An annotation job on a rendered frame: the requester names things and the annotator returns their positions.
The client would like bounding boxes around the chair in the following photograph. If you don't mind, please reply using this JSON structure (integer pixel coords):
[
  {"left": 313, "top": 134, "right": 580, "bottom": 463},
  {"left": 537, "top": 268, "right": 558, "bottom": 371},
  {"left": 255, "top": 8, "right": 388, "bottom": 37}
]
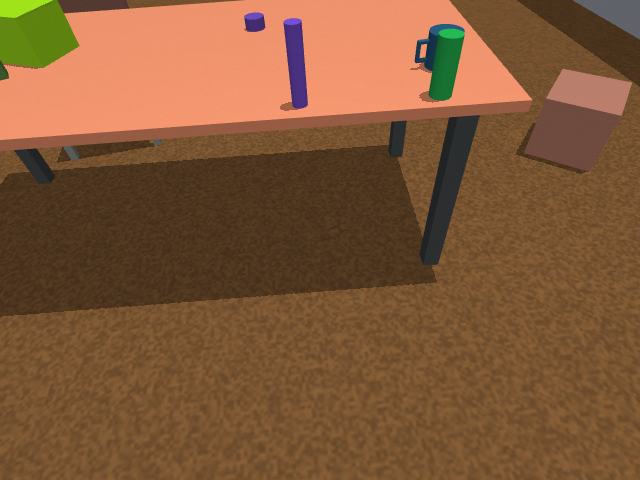
[{"left": 58, "top": 0, "right": 162, "bottom": 160}]

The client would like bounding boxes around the table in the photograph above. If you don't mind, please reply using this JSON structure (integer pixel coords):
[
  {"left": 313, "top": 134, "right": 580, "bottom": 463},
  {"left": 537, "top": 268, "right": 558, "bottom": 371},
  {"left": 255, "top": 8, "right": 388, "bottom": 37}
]
[{"left": 0, "top": 0, "right": 532, "bottom": 265}]

